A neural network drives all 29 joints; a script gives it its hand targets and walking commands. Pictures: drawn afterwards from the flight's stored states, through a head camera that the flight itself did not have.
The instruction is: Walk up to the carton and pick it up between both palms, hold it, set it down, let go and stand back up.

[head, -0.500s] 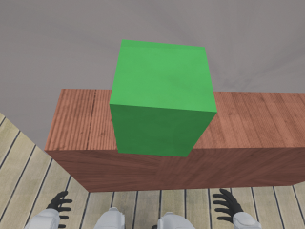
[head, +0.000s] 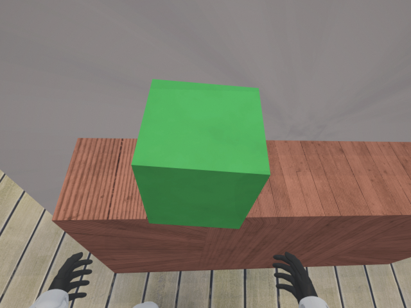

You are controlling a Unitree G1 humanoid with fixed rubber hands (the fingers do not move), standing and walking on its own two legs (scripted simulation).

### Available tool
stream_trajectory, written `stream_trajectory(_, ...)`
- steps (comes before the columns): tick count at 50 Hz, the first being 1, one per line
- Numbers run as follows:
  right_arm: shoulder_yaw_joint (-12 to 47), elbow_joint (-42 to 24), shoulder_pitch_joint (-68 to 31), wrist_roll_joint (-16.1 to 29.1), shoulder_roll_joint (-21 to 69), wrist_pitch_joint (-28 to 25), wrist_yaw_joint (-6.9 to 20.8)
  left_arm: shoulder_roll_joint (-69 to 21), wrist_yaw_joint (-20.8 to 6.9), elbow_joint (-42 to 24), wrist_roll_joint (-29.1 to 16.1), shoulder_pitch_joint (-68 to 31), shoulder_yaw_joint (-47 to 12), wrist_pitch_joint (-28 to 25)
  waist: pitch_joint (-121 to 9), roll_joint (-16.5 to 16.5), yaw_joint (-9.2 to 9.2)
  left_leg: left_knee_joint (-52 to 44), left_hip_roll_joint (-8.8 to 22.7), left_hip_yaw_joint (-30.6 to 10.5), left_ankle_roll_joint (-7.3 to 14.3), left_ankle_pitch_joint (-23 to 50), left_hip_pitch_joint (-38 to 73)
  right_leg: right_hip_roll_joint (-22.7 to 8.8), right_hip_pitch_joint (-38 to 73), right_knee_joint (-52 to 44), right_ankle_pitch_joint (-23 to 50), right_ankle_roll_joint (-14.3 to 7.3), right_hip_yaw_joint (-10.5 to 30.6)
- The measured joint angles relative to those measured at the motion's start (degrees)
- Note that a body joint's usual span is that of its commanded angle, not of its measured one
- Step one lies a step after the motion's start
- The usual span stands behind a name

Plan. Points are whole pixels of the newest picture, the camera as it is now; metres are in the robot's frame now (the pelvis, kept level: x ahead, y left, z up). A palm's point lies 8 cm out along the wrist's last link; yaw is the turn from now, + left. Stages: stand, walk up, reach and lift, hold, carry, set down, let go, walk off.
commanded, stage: reach and lift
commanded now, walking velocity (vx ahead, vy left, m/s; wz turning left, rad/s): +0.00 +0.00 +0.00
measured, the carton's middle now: (199, 160) +0.40 +0.02 +0.02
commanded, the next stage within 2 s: none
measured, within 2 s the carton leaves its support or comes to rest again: neither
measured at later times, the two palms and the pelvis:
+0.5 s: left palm (68, 288) +0.16 +0.25 -0.06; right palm (308, 307) +0.14 -0.19 -0.05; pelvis +0.01 +0.05 +0.02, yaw -2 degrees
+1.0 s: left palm (70, 286) +0.16 +0.24 -0.03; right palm (313, 297) +0.16 -0.19 -0.02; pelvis +0.01 +0.04 +0.02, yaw -2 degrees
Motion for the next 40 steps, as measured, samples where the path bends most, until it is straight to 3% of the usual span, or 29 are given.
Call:
stream_trajectory(5,3.33,1.71,0.20,3.06,-1.18,-3.67,-1.95,-0.42,-0.90,-0.68,-0.62,-0.41,-0.82,-2.85,-0.94,0.54,-1.56,-3.45,-0.86,-0.23,0.72,0.78,3.70,-0.48,4.03,-3.86,1.05,0.68,0.14)
stream_trajectory(10,3.90,4.14,4.09,4.71,-3.76,-6.89,-1.52,-2.56,-0.72,-0.12,-0.13,3.66,-2.32,-4.73,-2.69,2.15,-2.31,-7.86,-1.63,0.39,1.82,1.59,9.53,-0.91,10.20,-9.40,2.76,1.98,1.03)
stream_trajectory(16,0.71,5.15,7.28,3.80,-5.72,-9.42,1.86,-5.15,1.58,1.75,0.36,7.57,-5.13,-9.11,-4.47,3.47,-1.59,-10.82,-2.20,1.52,3.03,2.42,12.53,-1.32,13.18,-13.17,4.58,3.15,2.28)
stream_trajectory(25,-2.15,5.64,5.57,4.15,-4.85,-12.55,5.95,-7.28,5.32,1.87,-1.08,7.98,-9.75,-18.63,-3.56,2.64,-1.13,-10.90,-2.32,2.12,3.79,3.40,11.71,-1.47,12.35,-13.73,6.13,3.77,2.89)
stream_trajectory(33,-2.81,3.80,6.30,6.56,-4.53,-12.71,6.70,-9.40,7.93,0.93,-1.50,7.95,-11.96,-21.89,-5.00,2.43,-0.71,-10.32,-2.19,2.18,3.96,3.57,9.87,-1.34,10.63,-13.62,6.67,3.87,3.05)
stream_trajectory(40,-2.89,0.94,8.34,8.04,-5.08,-13.28,6.34,-8.45,8.25,-0.52,-2.01,10.54,-11.44,-25.40,-4.66,2.70,-0.06,-10.68,-2.01,2.03,3.63,3.47,11.59,-1.08,12.41,-14.18,6.70,3.62,3.09)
